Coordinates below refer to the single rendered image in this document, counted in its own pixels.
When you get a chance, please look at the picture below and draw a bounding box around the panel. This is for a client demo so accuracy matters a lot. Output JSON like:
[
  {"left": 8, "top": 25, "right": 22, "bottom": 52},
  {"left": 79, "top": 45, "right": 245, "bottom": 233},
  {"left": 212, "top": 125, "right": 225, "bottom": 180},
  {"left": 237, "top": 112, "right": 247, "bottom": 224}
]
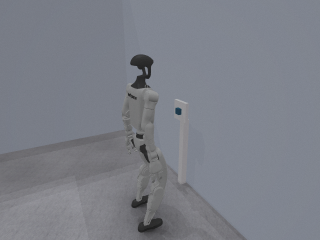
[{"left": 174, "top": 99, "right": 189, "bottom": 185}]

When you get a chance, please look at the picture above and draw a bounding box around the left robot foot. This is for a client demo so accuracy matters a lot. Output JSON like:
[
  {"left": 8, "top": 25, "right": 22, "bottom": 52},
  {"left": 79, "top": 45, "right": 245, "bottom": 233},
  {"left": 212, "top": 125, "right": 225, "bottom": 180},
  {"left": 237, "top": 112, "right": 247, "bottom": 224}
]
[{"left": 131, "top": 195, "right": 149, "bottom": 208}]

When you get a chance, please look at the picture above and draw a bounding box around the robot left thigh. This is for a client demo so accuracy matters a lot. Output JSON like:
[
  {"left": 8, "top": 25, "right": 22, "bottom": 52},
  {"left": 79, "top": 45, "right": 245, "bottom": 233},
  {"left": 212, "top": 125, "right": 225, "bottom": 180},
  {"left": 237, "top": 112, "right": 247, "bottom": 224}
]
[{"left": 131, "top": 139, "right": 151, "bottom": 177}]

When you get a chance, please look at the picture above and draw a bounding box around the robot left upper arm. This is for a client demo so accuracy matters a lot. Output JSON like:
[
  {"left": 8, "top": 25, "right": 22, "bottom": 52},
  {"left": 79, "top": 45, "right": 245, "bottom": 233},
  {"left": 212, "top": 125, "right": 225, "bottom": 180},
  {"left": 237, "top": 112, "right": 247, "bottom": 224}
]
[{"left": 121, "top": 83, "right": 133, "bottom": 118}]

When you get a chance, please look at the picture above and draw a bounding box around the left robot hand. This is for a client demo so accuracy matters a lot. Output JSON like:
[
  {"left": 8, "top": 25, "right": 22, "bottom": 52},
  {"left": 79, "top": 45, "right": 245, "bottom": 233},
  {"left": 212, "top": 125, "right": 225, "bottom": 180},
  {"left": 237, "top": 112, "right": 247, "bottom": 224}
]
[{"left": 125, "top": 136, "right": 137, "bottom": 155}]

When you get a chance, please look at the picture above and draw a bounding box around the button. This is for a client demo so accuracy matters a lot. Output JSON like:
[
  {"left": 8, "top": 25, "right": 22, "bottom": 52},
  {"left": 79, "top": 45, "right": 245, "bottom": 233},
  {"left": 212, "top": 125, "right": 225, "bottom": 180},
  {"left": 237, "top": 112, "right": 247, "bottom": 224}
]
[{"left": 175, "top": 107, "right": 182, "bottom": 115}]

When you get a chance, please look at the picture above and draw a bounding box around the right robot hand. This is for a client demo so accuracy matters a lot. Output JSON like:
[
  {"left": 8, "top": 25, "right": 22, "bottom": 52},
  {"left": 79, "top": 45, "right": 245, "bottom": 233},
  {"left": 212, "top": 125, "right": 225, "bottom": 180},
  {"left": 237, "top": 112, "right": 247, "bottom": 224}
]
[{"left": 149, "top": 160, "right": 164, "bottom": 183}]

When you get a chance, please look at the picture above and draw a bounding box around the left robot forearm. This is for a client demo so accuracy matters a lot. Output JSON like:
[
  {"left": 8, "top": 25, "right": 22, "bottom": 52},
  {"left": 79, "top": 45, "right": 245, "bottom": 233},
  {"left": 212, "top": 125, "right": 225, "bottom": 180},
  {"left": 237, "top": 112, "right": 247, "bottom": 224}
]
[{"left": 122, "top": 114, "right": 133, "bottom": 138}]

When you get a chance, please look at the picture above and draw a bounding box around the right robot forearm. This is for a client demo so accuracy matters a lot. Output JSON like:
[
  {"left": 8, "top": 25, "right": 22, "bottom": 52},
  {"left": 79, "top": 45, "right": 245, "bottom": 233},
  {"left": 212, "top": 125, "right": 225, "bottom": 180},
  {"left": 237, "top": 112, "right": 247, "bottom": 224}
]
[{"left": 143, "top": 123, "right": 158, "bottom": 162}]

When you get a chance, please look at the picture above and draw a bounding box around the robot right upper arm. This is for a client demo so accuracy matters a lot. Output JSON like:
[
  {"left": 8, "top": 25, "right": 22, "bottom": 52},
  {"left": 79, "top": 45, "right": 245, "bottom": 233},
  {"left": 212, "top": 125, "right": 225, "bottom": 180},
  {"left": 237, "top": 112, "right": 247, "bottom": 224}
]
[{"left": 141, "top": 88, "right": 159, "bottom": 132}]

